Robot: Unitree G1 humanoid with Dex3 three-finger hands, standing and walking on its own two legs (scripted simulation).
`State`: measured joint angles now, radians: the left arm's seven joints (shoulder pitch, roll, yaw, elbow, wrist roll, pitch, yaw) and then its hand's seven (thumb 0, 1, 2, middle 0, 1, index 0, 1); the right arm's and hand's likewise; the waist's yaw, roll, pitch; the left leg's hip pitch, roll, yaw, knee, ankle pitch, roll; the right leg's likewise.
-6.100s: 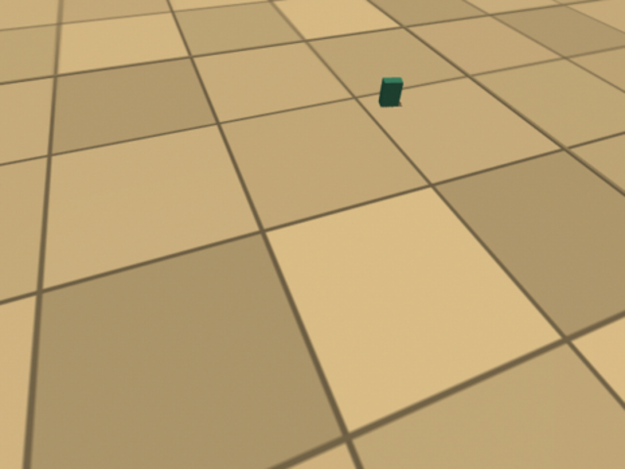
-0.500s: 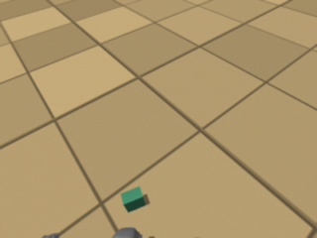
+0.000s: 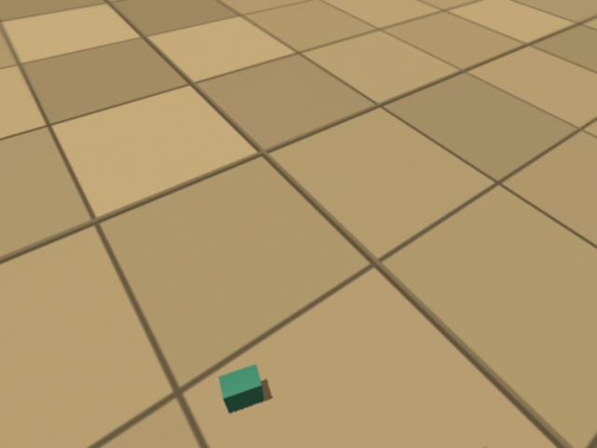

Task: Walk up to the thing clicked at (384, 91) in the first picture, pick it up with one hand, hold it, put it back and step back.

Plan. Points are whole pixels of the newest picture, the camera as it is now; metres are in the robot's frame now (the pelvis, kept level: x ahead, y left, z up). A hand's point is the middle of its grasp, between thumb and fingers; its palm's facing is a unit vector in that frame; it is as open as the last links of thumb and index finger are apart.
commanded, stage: walk up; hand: left
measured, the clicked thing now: (242, 389) +0.39 +0.16 -0.69
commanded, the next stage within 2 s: stand in 1.26 s
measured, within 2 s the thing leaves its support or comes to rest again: neither
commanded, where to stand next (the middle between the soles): +0.05 -0.03 m, yaw -2 degrees
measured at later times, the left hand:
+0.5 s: hand out of the picture +0.13 +0.24 -0.14, palm faces -0.01 -0.95 -0.32, open 7.4 cm
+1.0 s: hand out of the picture +0.10 +0.26 -0.15, palm faces +0.00 -0.94 -0.33, open 7.4 cm
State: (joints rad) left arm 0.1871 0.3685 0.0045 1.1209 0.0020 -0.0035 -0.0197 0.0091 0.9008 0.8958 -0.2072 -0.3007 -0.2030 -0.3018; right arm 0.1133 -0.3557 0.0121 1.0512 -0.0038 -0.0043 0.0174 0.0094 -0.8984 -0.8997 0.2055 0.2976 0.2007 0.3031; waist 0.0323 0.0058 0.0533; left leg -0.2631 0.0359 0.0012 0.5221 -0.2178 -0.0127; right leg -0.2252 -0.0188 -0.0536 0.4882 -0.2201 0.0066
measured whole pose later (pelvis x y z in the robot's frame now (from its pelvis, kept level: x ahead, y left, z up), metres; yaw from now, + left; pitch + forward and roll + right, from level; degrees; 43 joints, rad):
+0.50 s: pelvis +0.03 -0.01 +0.01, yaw +0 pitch -2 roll +0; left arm 0.04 0.34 0.01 1.15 0.00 -0.02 -0.01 0.01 0.90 0.90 -0.21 -0.30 -0.20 -0.30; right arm 0.06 -0.36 0.00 1.15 0.00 -0.01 0.01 0.01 -0.90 -0.90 0.20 0.30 0.20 0.30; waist 0.00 0.00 0.05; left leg -0.14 0.03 0.01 0.35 -0.16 -0.02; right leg -0.12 -0.02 -0.05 0.33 -0.18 0.00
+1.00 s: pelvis +0.03 +0.00 +0.01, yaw +0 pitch -2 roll +0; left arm 0.08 0.35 0.02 1.17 0.01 0.00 -0.01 0.01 0.90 0.90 -0.21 -0.30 -0.20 -0.30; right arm 0.09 -0.34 0.01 1.16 -0.01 -0.01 0.01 0.01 -0.90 -0.90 0.20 0.30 0.20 0.30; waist 0.00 0.00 0.04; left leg -0.13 0.02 0.02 0.33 -0.16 -0.01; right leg -0.11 -0.03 -0.04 0.32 -0.17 0.02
